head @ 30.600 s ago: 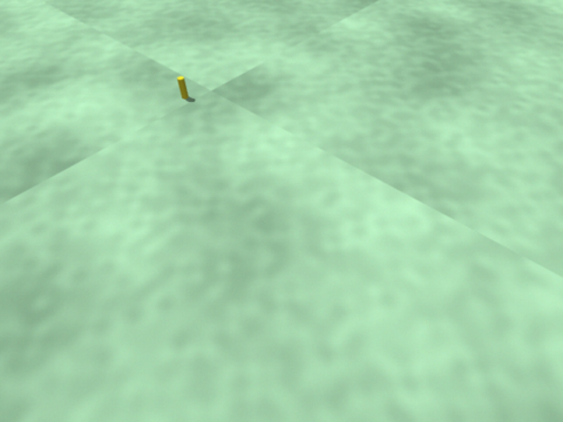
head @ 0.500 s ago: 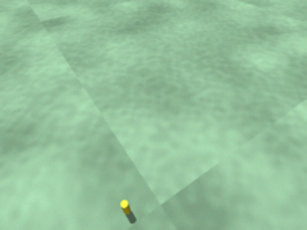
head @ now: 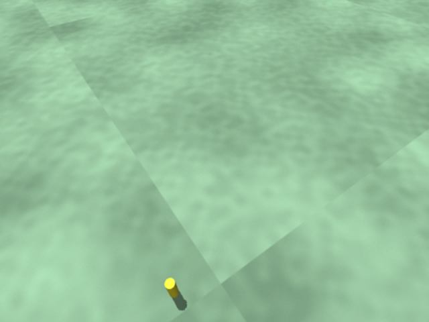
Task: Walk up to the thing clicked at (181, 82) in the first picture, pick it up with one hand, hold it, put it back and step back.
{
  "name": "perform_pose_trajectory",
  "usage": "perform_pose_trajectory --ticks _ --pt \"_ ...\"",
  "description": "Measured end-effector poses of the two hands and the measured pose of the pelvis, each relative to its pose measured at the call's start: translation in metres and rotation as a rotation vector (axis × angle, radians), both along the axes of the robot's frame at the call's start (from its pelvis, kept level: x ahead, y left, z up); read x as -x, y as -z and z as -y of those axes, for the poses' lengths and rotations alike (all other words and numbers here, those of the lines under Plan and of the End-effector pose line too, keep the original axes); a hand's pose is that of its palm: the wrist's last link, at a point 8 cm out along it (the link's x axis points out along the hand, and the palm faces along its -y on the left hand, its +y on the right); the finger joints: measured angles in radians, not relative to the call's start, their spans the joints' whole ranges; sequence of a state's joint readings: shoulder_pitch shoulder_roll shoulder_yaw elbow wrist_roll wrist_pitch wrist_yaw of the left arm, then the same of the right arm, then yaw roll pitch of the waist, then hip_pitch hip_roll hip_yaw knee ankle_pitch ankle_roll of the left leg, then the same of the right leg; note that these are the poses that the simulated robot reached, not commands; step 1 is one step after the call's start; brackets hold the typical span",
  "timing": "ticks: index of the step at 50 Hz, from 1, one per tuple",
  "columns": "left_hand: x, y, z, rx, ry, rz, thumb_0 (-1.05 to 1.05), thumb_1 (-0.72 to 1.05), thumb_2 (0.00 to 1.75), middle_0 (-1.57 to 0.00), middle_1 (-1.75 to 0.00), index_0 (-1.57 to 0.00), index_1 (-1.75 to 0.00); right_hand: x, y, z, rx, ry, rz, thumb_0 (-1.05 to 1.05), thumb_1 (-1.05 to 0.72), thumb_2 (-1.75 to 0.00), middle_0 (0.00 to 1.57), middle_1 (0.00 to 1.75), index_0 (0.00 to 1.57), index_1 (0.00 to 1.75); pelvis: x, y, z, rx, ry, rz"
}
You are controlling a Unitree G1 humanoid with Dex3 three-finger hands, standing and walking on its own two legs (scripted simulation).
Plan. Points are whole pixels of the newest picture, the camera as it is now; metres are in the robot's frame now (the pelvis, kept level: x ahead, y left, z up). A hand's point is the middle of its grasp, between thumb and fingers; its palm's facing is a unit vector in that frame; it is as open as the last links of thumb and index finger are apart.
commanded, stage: stand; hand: left
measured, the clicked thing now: (172, 288) +0.37 +0.21 -0.71
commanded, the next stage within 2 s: step back in 1.02 s
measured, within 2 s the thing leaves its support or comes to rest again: neither
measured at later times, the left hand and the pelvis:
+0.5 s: hand out of the picture +0.09 +0.25 -0.16, palm faces -0.02 -0.94 -0.34, open 7.4 cm; pelvis +0.02 +0.00 +0.00, yaw +0 degrees
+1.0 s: hand out of the picture +0.09 +0.25 -0.16, palm faces -0.02 -0.94 -0.33, open 7.4 cm; pelvis +0.02 +0.00 +0.00, yaw +0 degrees
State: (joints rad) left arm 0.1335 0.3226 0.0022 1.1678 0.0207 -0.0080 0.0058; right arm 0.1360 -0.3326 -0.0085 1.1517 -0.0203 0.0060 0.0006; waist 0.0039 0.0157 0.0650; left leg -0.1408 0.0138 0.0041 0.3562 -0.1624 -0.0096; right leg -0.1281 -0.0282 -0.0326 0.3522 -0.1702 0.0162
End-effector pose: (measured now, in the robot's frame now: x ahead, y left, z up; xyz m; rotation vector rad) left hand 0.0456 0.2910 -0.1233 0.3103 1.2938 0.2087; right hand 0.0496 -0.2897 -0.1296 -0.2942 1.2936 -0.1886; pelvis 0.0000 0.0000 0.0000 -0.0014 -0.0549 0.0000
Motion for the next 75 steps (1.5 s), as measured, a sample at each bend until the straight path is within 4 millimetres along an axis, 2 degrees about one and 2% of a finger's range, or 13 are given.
perform_pose_trajectory --ticks 17,25,38,51,55,61,67,71,75 --pt "-0.032 -0.004 0.003 0.005 0.014 0.038 0.01 0.90 0.90 -0.21 -0.30 -0.20 -0.30 -0.023 -0.003 0.001 0.000 -0.006 0.027 0.01 -0.91 -0.90 0.20 0.30 0.20 0.30 -0.013 -0.002 0.001 0.000 0.005 -0.010" --pt "-0.041 -0.005 0.001 0.003 0.012 0.046 0.01 0.90 0.90 -0.21 -0.30 -0.20 -0.30 -0.032 -0.005 0.002 0.004 -0.010 0.040 0.01 -0.91 -0.90 0.20 0.30 0.20 0.30 -0.018 -0.002 0.001 -0.001 0.007 -0.013" --pt "-0.044 -0.006 0.001 0.002 0.011 0.051 0.01 0.90 0.90 -0.21 -0.30 -0.20 -0.30 -0.039 -0.007 0.004 0.010 -0.009 0.055 0.01 -0.91 -0.90 0.20 0.30 0.20 0.30 -0.021 -0.002 0.001 0.000 0.007 -0.009" --pt "-0.038 -0.005 0.001 0.008 0.014 0.048 0.01 0.90 0.90 -0.21 -0.30 -0.20 -0.30 -0.033 -0.008 0.005 0.010 -0.005 0.050 0.01 -0.91 -0.90 0.20 0.30 0.20 0.30 -0.019 -0.003 0.002 0.000 0.009 -0.009" --pt "-0.037 -0.003 -0.005 0.000 -0.003 0.060 0.01 0.90 0.90 -0.21 -0.30 -0.20 -0.30 -0.031 -0.006 0.009 0.011 0.007 0.050 0.01 -0.90 -0.90 0.20 0.30 0.20 0.30 -0.009 0.002 0.001 0.005 0.006 -0.018" --pt "-0.035 0.003 -0.025 -0.029 0.020 0.079 0.01 0.90 0.90 -0.21 -0.30 -0.20 -0.30 -0.020 -0.003 0.015 0.054 0.005 0.044 0.01 -0.91 -0.90 0.20 0.30 0.20 0.30 0.013 0.013 -0.011 0.013 0.006 -0.025" --pt "-0.049 0.020 -0.054 -0.032 0.057 0.136 0.01 0.90 0.90 -0.21 -0.30 -0.20 -0.30 0.015 -0.004 0.001 0.114 0.002 0.024 0.01 -0.91 -0.90 0.20 0.30 0.20 0.30 0.033 0.028 -0.036 0.011 0.003 -0.038" --pt "-0.048 0.019 -0.057 -0.028 0.065 0.155 0.01 0.90 0.90 -0.21 -0.30 -0.20 -0.30 0.043 -0.012 -0.013 0.120 0.002 -0.018 0.01 -0.91 -0.90 0.20 0.30 0.20 0.30 0.047 0.021 -0.041 0.022 0.005 -0.033" --pt "-0.033 0.017 -0.055 -0.011 0.093 0.136 0.01 0.90 0.90 -0.21 -0.30 -0.20 -0.30 0.057 -0.016 -0.022 0.121 0.022 0.002 0.01 -0.90 -0.90 0.21 0.30 0.20 0.30 0.059 0.016 -0.045 0.024 0.027 -0.036"
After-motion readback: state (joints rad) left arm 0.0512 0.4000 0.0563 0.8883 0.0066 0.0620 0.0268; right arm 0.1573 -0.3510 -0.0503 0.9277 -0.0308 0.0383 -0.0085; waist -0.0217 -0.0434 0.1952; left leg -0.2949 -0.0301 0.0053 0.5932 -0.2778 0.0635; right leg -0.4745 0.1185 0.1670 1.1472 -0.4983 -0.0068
